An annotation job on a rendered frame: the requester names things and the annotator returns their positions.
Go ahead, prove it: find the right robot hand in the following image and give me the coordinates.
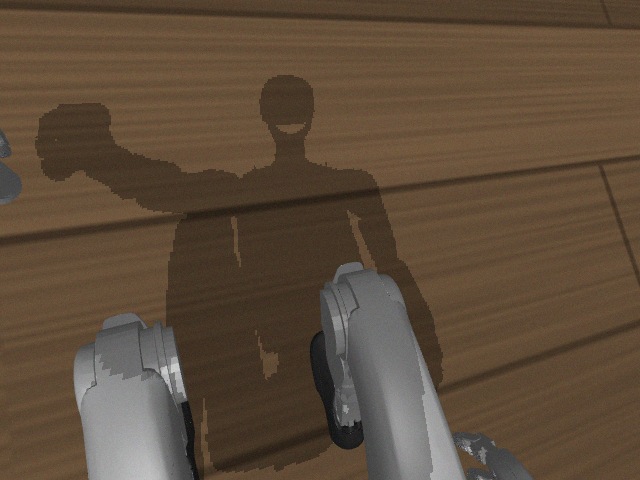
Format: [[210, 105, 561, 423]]
[[452, 432, 534, 480]]

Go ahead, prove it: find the left robot foot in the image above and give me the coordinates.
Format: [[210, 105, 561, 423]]
[[181, 401, 200, 480]]

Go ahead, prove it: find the right robot foot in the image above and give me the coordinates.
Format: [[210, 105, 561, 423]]
[[310, 330, 364, 450]]

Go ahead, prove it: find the can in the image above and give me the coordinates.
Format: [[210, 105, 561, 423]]
[[0, 161, 22, 205]]

